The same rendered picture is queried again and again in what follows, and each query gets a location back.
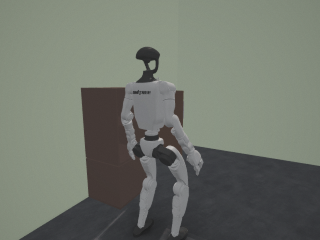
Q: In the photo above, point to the robot right forearm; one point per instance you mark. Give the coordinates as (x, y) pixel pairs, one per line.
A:
(180, 135)

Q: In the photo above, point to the robot left forearm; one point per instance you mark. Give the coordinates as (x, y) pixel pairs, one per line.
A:
(129, 130)

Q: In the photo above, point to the left robot shin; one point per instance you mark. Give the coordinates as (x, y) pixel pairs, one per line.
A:
(146, 199)

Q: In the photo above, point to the right robot shin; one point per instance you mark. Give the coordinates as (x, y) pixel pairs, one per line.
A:
(179, 204)

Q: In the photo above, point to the right robot upper arm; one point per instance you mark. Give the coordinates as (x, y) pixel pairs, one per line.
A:
(168, 91)

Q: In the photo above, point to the left robot upper arm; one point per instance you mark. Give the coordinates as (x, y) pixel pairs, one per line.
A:
(126, 113)

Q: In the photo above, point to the robot shin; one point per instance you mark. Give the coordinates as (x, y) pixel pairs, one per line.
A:
(146, 199)
(179, 204)

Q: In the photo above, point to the left robot hand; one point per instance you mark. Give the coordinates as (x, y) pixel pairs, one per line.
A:
(130, 146)

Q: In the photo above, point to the right robot hand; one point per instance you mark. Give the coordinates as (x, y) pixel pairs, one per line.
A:
(194, 159)

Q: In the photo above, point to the cupboard door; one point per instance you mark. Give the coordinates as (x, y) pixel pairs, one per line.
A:
(165, 132)

